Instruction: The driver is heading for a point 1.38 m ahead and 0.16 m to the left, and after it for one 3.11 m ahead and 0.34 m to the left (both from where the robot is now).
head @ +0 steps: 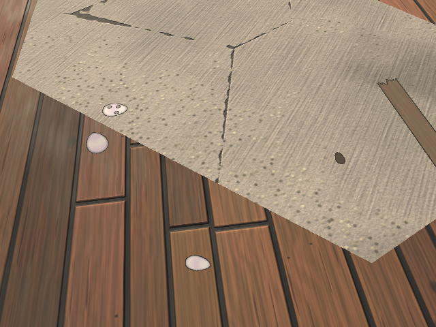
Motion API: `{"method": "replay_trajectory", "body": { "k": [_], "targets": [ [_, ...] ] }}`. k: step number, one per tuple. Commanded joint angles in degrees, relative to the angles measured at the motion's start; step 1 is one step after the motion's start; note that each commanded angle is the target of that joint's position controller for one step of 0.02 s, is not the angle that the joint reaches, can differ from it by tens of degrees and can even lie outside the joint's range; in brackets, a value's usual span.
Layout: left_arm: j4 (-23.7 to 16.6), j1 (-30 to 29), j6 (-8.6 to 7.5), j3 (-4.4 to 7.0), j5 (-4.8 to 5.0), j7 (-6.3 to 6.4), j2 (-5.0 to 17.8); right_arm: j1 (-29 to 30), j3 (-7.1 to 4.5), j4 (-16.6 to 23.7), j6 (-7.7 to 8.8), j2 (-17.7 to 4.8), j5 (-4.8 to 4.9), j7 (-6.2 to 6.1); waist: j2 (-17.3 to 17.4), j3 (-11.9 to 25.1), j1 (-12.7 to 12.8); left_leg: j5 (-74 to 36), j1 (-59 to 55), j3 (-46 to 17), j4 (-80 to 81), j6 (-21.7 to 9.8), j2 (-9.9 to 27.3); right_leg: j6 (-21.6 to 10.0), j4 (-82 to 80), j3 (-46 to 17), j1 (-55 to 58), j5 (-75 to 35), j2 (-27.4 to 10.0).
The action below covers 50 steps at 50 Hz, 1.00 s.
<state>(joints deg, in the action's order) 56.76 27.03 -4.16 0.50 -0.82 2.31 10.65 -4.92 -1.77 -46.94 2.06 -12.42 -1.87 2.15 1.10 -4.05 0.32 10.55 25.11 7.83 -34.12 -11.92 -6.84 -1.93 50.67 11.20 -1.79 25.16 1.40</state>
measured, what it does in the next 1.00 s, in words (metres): walks ahead, turning left: right foot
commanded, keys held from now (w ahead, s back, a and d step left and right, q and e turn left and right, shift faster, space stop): w+q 0.30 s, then w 0.70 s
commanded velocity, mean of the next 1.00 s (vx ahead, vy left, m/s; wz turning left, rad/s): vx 0.50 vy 0.00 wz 0.30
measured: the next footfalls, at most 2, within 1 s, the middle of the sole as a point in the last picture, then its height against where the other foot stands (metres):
right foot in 0.52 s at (265, 316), level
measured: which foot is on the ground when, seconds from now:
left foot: down 0.00-0.52, up 0.54-1.00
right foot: up 0.00-0.50, down 0.52-1.00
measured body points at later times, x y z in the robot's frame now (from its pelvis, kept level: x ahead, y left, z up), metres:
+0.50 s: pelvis +0.28 -0.03 +0.02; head +0.31 -0.01 +0.46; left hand +0.46 +0.24 -0.07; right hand +0.27 -0.31 -0.11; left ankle +0.09 +0.01 -0.71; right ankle +0.44 -0.10 -0.70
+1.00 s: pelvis +0.53 +0.03 +0.03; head +0.56 +0.04 +0.48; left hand +0.38 +0.23 -0.11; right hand +0.80 -0.10 -0.07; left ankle +0.64 +0.17 -0.69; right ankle +0.44 -0.10 -0.71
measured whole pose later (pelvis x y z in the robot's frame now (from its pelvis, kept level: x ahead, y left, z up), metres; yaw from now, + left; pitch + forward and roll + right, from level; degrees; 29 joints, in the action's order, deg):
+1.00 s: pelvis +0.53 +0.03 +0.03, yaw +18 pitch +1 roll -2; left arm 55.9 28.3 -4.8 1.2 -0.9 -0.5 11.6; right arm 0.2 0.4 -44.7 2.6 -12.2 -1.7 2.2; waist 1.5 -2.5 4.9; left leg 4.6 31.2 2.9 -33.8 -3.4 2.1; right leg -3.0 12.1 2.4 4.1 17.3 4.0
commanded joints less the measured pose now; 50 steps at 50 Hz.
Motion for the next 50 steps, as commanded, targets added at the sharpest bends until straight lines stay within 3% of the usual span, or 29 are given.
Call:
{"method": "replay_trajectory", "body": {
  "k": [1,2,3,4,6,9,13,20,21,23,24,25,26,27,28,29,30,31,33,35,39,42,47,50],
  "targets": [
    [-10.44,-4.97,-1.78,1.64,-0.64,-1.45,8.11,-18.19,-5.04,-2.85,-0.95,-14.93,1.8,-1.29,4.8,15.52,-6.84,6.07,-40.32,-48.6,16.42,-17.65,24.88,-0.15,39.81,-15.37,-41.74,2.03,0.49],
    [-11.56,-8.52,-2.47,1.79,-0.47,-2.01,9.91,-14.49,-4.29,-2.19,-0.96,-11.66,1.94,-1.7,-0.11,6.11,-4.79,14.09,-31.01,-44.6,21.94,-14.71,24.32,-0.55,33.67,-15.59,-43.46,-3.49,-2.76],
    [-11.49,-9.62,-2.64,2.15,-0.47,-2.15,10.55,-11.7,-3.55,-1.91,-0.78,-8.72,1.61,-1.72,-4.6,0.56,-1.87,10.56,-22.07,-40.47,24.2,-11.5,22.13,-0.33,27.73,-14.81,-40.36,-5.98,-4.67],
    [-11.33,-9.56,-1.84,2.05,-1.14,-2.0,9.87,-10.39,-3.07,-1.75,-0.1,-7.59,1.41,-1.84,-6.91,-0.91,0.48,2.68,-16.68,-36.23,24.2,-9.3,19.23,0.65,23.81,-14.96,-36.53,-6.38,-6.03],
    [-11.22,-8.17,0.62,1.52,-2.26,-2.3,7.73,-10.51,-2.79,-1.83,1.37,-8.1,1.57,-1.88,-6.03,-0.29,2.42,-7.59,-10.41,-29.28,24.17,-7.48,15.32,2.52,17.75,-14.11,-30.69,-6.77,-7.39],
    [-13.95,-13.45,1.91,1.4,-2.09,-2.64,7.04,-13.64,-3.23,-2.64,2.16,-10.25,1.84,-1.77,-2.27,0.18,1.32,-14.71,-9.05,-24.45,24.04,-5.04,11.6,4.25,9.48,-11.9,-31.47,-13.75,-7.83],
    [-17.49,-23.27,2.45,1.53,-1.73,-3.01,7.74,-20.4,-3.24,-3.53,1.64,-10.06,1.99,-1.88,1.38,0.93,-3.3,-17.66,-16.93,-25.61,21.99,-0.74,10.64,4.86,-0.12,-11.6,-37.86,-23.28,-6.8],
    [-21.59,-34.32,1.43,0.44,-1.21,-4.15,7.19,-26.82,-2.67,-4.48,1.68,-9.48,0.87,-2.96,3.67,0.57,-7.54,-27.47,-29.11,-26.84,17.78,-0.47,12.77,2.77,-13.83,-9.94,-38.83,-23.85,-3.2],
    [-21.87,-34.25,1.12,0.42,-1.06,-4.22,7.36,-26.54,-2.63,-4.53,1.82,-9.72,0.74,-3.22,4.05,0.56,-7.1,-29.2,-29.52,-27.13,17.36,-0.21,13.72,1.88,-15.86,-10.08,-36.41,-23.55,-2.8],
    [-20.43,-28.49,0.6,1.0,-0.84,-3.87,8.89,-23.22,-2.69,-4.02,2.21,-11.0,0.74,-3.5,4.73,1.64,-3.44,-36.53,-27.48,-26.21,14.5,1.69,14.32,-0.43,-20.36,-10.15,-25.48,-20.54,-1.08],
    [-18.51,-22.68,0.27,1.75,-0.74,-3.33,10.49,-22.21,-2.8,-4.01,2.47,-11.82,0.73,-3.35,4.66,4.18,-0.95,-43.92,-27.07,-25.48,9.15,2.62,13.72,-1.65,-21.55,-9.6,-17.89,-18.15,0.72],
    [-15.91,-14.03,-0.31,2.49,-0.69,-2.63,11.91,-21.04,-2.76,-4.1,2.75,-12.13,0.87,-2.9,2.7,8.41,3.42,-44.74,-24.96,-22.94,-0.55,3.72,11.39,-3.23,-24.95,-9.65,-7.39,-19.94,0.47],
    [-14.48,-4.83,-0.85,3.36,-1.81,-1.61,14.97,-20.9,-2.13,-2.89,3.2,-9.96,1.23,-2.42,-0.59,15.16,6.89,-29.98,-16.15,-21.37,-14.25,4.49,8.99,-5.72,-24.75,-19.08,6.61,-13.18,-8.83],
    [-13.52,-0.2,-0.45,5.03,-2.88,-1.51,20.67,-29.95,-0.95,-3.04,2.97,-3.81,3.53,-2.26,-15.37,23.82,4.11,9.89,1.57,-14.69,-35.19,7.56,-0.78,-14.6,-26.71,-46.13,23.31,-11.56,-25.57],
    [-12.81,-2.34,0.34,4.77,-1.09,-2.28,16.57,-28.97,-1.65,-4.07,2.7,-9.2,1.54,-2.73,-10.14,20.22,3.24,17.52,8.76,-15.57,-40.73,6.94,0.62,-15.24,-33.32,-55.43,17.91,-3.95,-25.34],
    [-13.72,-8.33,0.32,3.9,-0.43,-2.55,12.56,-22.53,-1.96,-3.06,2.51,-9.84,0.82,-2.48,-4.8,9.78,1.76,11.73,10.33,-15.78,-40.62,6.93,3.46,-13.95,-35.22,-46.32,8.09,-2.56,-22.55],
    [-13.77,-11.52,0.02,3.24,-0.6,-2.89,9.73,-18.3,-1.62,-1.87,2.59,-8.97,0.53,-2.05,-1.6,5.84,1.16,8.21,9.43,-15.2,-37.76,6.93,5.25,-12.5,-36.61,-39.1,1.69,-7.91,-19.73],
    [-12.97,-11.67,-0.32,2.85,-0.7,-2.9,8.69,-16.7,-1.56,-1.39,2.25,-8.21,0.35,-1.61,-2.68,3.68,0.2,7.36,8.38,-14.51,-35.4,6.98,6.68,-11.12,-37.71,-33.52,-2.07,-14.1,-17.11],
    [-10.87,-10.05,-1.08,2.42,-0.3,-2.98,7.62,-17.75,-1.14,-1.65,1.14,-6.57,-0.38,-0.82,-5.68,3.42,-1.57,6.73,5.18,-13.16,-32.0,7.68,7.8,-9.63,-39.29,-27.3,-5.86,-21.24,-13.96],
    [-9.19,-7.51,-1.92,2.46,0.18,-3.25,7.84,-17.11,-0.85,-1.49,0.66,-5.53,-0.67,-0.38,-6.05,3.5,-2.11,5.54,6.38,-11.56,-30.21,8.2,8.35,-10.07,-40.34,-24.27,-5.84,-26.79,-13.26],
    [-6.8,-3.44,-1.92,2.5,0.41,-3.32,8.26,-6.64,-0.06,1.89,0.49,-4.52,-0.63,0.1,-5.45,0.54,-0.6,-2.21,12.88,-8.16,-21.76,9.76,11.07,-10.13,-43.53,-19.7,-5.21,-29.73,-11.88],
    [-5.36,-0.69,-1.83,2.43,0.59,-3.31,8.56,0.84,0.9,4.02,0.74,-3.16,-0.21,0.31,-5.45,-0.12,1.14,-8.23,10.81,-5.81,-11.06,10.34,10.79,-8.77,-43.43,-16.37,-5.01,-33.36,-10.27],
    [-3.13,3.28,-1.41,2.53,0.07,-2.71,9.81,8.15,1.2,5.93,1.02,-3.86,0.34,0.05,-5.39,-0.79,2.96,-8.49,7.92,-4.56,-1.41,9.26,9.23,-8.54,-40.99,-16.31,1.13,-37.56,-12.92],
    [-2.21,2.68,-0.89,2.67,-0.26,-2.16,10.54,6.84,0.71,5.74,1.54,-4.85,0.18,-0.44,-5.5,-0.23,1.33,-2.67,2.99,-4.17,2.72,7.02,7.47,-7.85,-35.89,-16.11,4.79,-46.28,-14.46]
  ]
}}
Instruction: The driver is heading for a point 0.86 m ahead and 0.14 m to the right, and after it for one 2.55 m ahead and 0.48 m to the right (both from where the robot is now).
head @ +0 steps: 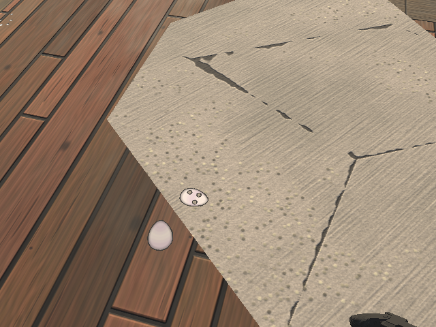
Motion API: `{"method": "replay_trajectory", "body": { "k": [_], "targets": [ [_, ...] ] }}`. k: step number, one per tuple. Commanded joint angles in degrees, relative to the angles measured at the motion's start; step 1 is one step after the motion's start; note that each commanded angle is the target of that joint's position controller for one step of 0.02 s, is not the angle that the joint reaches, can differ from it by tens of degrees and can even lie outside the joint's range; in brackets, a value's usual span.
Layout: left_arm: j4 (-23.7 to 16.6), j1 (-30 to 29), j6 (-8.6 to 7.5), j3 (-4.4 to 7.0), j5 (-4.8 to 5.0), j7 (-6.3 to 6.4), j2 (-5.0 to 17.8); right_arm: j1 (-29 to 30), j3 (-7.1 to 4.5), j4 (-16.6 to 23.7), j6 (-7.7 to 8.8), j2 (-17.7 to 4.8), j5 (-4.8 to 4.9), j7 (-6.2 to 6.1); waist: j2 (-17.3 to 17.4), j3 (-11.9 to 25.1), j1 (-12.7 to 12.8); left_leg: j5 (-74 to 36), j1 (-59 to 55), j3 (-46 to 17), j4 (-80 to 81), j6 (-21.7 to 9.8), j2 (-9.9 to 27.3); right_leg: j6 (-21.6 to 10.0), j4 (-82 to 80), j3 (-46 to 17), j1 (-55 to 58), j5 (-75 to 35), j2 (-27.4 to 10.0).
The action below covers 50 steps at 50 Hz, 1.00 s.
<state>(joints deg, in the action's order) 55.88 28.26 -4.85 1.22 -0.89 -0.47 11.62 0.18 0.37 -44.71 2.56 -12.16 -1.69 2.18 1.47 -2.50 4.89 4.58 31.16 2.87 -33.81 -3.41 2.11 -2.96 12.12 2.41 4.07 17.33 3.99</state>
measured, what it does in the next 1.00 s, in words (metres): walks ahead: left foot, then right foot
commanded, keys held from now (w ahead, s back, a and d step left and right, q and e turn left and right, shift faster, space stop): w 0.92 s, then w+e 0.08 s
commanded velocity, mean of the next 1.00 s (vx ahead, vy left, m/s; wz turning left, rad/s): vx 0.50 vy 0.00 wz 0.00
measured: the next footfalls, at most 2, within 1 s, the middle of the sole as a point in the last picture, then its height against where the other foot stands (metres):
left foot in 0.06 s outside the picture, level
right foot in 0.62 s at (272, 322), level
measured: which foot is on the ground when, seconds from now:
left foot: up 0.00-0.04, down 0.06-0.64, up 0.66-1.00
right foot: down 0.00-0.08, up 0.10-0.60, down 0.62-1.00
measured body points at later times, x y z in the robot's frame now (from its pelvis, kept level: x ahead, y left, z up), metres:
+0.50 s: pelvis +0.25 +0.02 +0.00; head +0.28 +0.03 +0.45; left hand +0.43 +0.25 -0.11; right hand +0.18 -0.22 -0.14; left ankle +0.15 +0.09 -0.74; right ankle +0.42 -0.11 -0.70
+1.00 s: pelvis +0.52 -0.02 +0.01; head +0.54 -0.02 +0.46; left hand +0.45 +0.22 -0.14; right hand +0.66 -0.25 -0.12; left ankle +0.68 +0.13 -0.69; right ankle +0.45 -0.08 -0.74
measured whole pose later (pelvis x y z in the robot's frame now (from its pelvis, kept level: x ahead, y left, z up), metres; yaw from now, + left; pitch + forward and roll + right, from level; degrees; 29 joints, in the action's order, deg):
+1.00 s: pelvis +0.52 -0.02 +0.01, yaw -1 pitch +0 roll -1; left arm 59.8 26.2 -5.1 1.9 -0.6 -0.3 10.2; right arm -5.5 -2.2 -52.3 2.0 -12.1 -1.6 1.7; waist 2.0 -2.4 2.9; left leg 1.8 35.6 1.3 -42.0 -1.2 6.1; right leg -4.9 11.4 4.4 0.9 12.5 4.9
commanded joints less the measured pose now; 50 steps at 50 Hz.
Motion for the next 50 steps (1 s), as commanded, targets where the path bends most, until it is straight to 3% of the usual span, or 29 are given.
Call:
{"method": "replay_trajectory", "body": {
  "k": [1,2,3,4,5,6,7,8,9,11,13,19,25,28,29,30,31,32,33,34,35,36,38,41,45,50],
  "targets": [
    [-1.1,0.93,-0.02,2.01,-0.13,0.75,9.91,-2.37,-1.88,2.09,1.36,-5.72,-0.18,-0.82,-5.84,0.32,-5.07,4.77,-8.88,1.36,4.57,-2.48,-3.14,-6.13,7.78,-6.49,-0.79,-45.09,-16.51],
    [-0.89,0.57,0.23,1.89,0.08,0.73,9.74,-10.42,-2.59,-0.8,1.93,-6.77,-0.56,-1.34,-4.23,4.59,-8.46,3.56,-19.28,1.92,8.15,-3.99,-4.52,-5.08,17.14,-4.45,-2.74,-47.78,-14.47],
    [-2.05,-0.22,0.13,1.44,0.42,0.71,8.75,-20.42,-3.73,-3.4,2.51,-9.93,-1.61,-2.06,-1.89,10.83,-12.25,5.71,-33.94,-5.28,8.16,-6.67,2.28,-3.91,29.99,-2.72,-12.09,-37.0,-12.36],
    [-4.41,3.95,-0.01,-0.02,2.11,0.28,2.74,-26.99,-5.35,-4.0,2.37,-15.85,-2.75,-2.64,9.72,19.27,-11.78,10.7,-51.77,-30.34,10.41,-13.49,19.87,-0.98,51.5,2.26,-32.2,-6.06,-4.27],
    [-3.35,3.24,0.36,1.46,0.71,0.66,7.79,-26.23,-5.46,-4.52,1.45,-14.3,-0.02,-2.19,7.32,18.97,-11.66,12.01,-49.09,-41.76,17.02,-15.72,22.3,-1.44,59.37,-2.62,-39.88,12.75,-1.41],
    [-4.54,-1.68,0.5,2.09,0.03,0.57,8.94,-20.62,-4.75,-4.23,1.22,-11.43,1.0,-1.95,3.63,9.14,-8.98,13.25,-41.12,-32.57,18.19,-13.9,18.99,-1.97,60.14,-4.7,-42.95,7.83,-5.06],
    [-5.16,-4.5,0.23,1.79,0.01,0.12,7.67,-16.52,-4.05,-3.66,1.58,-8.34,1.04,-1.62,2.16,4.51,-7.53,9.6,-33.37,-26.26,20.63,-12.39,16.35,-1.94,57.2,-4.82,-41.5,3.54,-6.96],
    [-4.97,-5.25,0.57,1.77,-0.08,-0.13,6.69,-14.67,-3.63,-3.76,1.98,-6.64,0.93,-1.54,2.16,1.94,-5.71,6.64,-27.97,-21.29,22.71,-10.21,13.39,-1.65,53.93,-4.56,-38.72,1.4,-8.5],
    [-4.58,-4.55,1.34,1.71,-0.9,-0.43,6.13,-14.24,-3.3,-4.43,2.32,-5.47,1.11,-1.7,2.85,0.68,-4.08,3.87,-23.87,-17.66,24.22,-8.76,11.15,-0.94,51.75,-4.29,-35.82,0.43,-9.33],
    [-4.08,-4.09,2.43,1.56,-1.37,-1.14,4.78,-16.19,-3.34,-5.78,3.23,-5.57,1.11,-1.77,2.3,1.12,-3.04,-1.91,-21.96,-14.21,25.7,-8.82,9.7,0.02,50.67,-3.19,-33.79,-1.59,-9.26],
    [-5.15,-7.57,2.93,1.74,-1.37,-1.49,4.81,-18.5,-3.64,-7.32,3.72,-6.6,1.46,-1.78,1.77,-0.13,-2.84,-3.79,-22.27,-11.81,27.38,-9.2,9.06,0.88,48.3,-2.49,-36.94,-5.12,-10.08],
    [-9.37,-21.67,2.92,1.21,-0.75,-1.57,4.16,-25.21,-3.32,-10.54,3.41,-6.44,1.35,-1.88,1.34,-2.76,-5.81,-9.62,-26.37,-7.63,28.26,-8.18,7.36,2.33,34.11,-0.34,-42.25,-16.0,-10.2],
    [-12.47,-30.83,2.4,0.73,-0.56,-1.29,4.51,-30.9,-3.22,-13.61,3.01,-7.04,0.52,-2.72,1.84,-4.12,-8.28,-17.66,-35.99,-6.92,24.9,-8.26,9.87,0.2,23.95,1.18,-42.18,-15.11,-7.82],
    [-12.38,-28.83,1.68,1.1,-0.52,-0.94,5.19,-29.52,-3.46,-14.3,2.78,-7.92,0.21,-3.25,2.28,-3.15,-6.15,-29.95,-38.59,-5.82,19.22,-7.18,10.82,-2.33,20.01,2.28,-35.99,-8.98,-5.45],
    [-11.0,-24.51,1.38,1.55,-0.54,-0.54,5.83,-28.64,-3.59,-14.41,2.72,-8.43,0.18,-3.31,2.7,-0.84,-4.19,-37.9,-38.13,-5.01,14.05,-6.37,10.34,-3.36,18.64,3.1,-29.5,-7.13,-3.49],
    [-8.07,-16.04,0.87,2.2,-0.78,-0.06,6.65,-27.6,-3.6,-14.48,2.5,-8.61,0.45,-3.21,1.54,3.49,-0.45,-41.08,-36.22,-3.28,4.41,-5.34,8.5,-4.7,14.92,4.07,-19.12,-8.98,-1.64],
    [-4.92,-5.65,0.27,3.34,-1.85,0.61,9.54,-27.12,-3.2,-13.68,2.61,-7.7,0.88,-3.11,-0.32,9.64,3.24,-30.63,-26.66,-1.79,-8.59,-4.23,6.19,-7.02,14.66,-1.34,-3.59,-8.79,-6.62],
    [-4.12,1.86,0.14,5.13,-3.2,1.01,16.41,-31.92,-1.9,-11.72,2.74,-2.01,3.05,-2.52,-11.84,18.71,2.78,-1.05,-6.62,2.35,-31.46,-1.23,-2.05,-13.96,12.5,-26.98,15.11,-3.53,-24.76],
    [-3.86,-0.33,1.04,5.06,-0.95,0.33,15.08,-31.92,-3.14,-12.7,2.69,-5.53,1.87,-2.53,-10.79,19.94,1.81,25.0,1.79,-3.99,-40.88,-1.68,-6.53,-16.66,4.46,-41.97,14.2,-3.47,-28.42],
    [-4.62,-7.26,1.31,4.4,0.25,0.15,12.51,-26.62,-3.82,-11.28,2.49,-7.01,1.03,-2.51,-6.48,9.54,-1.18,20.12,5.52,-6.21,-42.11,-2.24,-2.26,-14.7,3.49,-32.58,5.39,-0.29,-25.77],
    [-5.33,-11.74,1.03,3.44,0.32,-0.14,8.64,-23.16,-3.61,-10.33,2.76,-6.11,0.86,-2.14,-3.71,4.2,-2.38,15.57,4.75,-5.99,-38.92,-2.29,-0.11,-13.14,0.98,-25.95,-2.8,-2.44,-23.45],
    [-5.06,-13.54,0.65,2.81,0.15,-0.2,6.46,-22.07,-3.59,-10.32,2.46,-4.82,0.78,-1.96,-3.48,1.09,-4.11,13.22,2.41,-5.61,-35.21,-2.16,1.71,-10.85,-1.07,-20.53,-8.34,-5.55,-20.48],
    [-3.44,-12.94,-0.09,2.07,0.18,0.05,4.29,-23.67,-3.32,-11.02,0.94,-2.79,-0.47,-1.32,-5.19,0.1,-6.48,11.29,-2.63,-4.8,-31.41,-0.99,2.78,-8.72,-3.1,-13.88,-14.14,-11.29,-17.0],
    [-1.09,-8.61,-1.12,2.45,0.39,0.11,6.14,-20.26,-3.42,-9.79,-0.03,-2.33,-0.5,-0.66,-4.6,-0.63,-6.98,7.4,0.36,-3.16,-28.01,0.33,3.55,-9.46,-4.86,-10.07,-13.98,-17.16,-15.9],
    [0.53,-4.58,-1.06,2.11,0.41,0.12,5.92,-9.57,-3.25,-6.29,-0.21,-2.63,-0.1,-0.46,-4.54,-3.09,-4.94,-0.51,6.08,-1.35,-17.01,2.01,4.47,-8.93,-6.31,-6.89,-11.27,-20.31,-14.22],
    [2.43,0.79,-0.82,1.93,0.25,0.56,6.49,0.11,-2.59,-3.13,0.13,-2.15,0.32,-0.52,-4.85,-3.5,-2.04,-4.89,4.16,0.26,-4.34,2.64,2.05,-8.85,-3.92,-7.55,-6.47,-26.07,-14.31]
  ]
}}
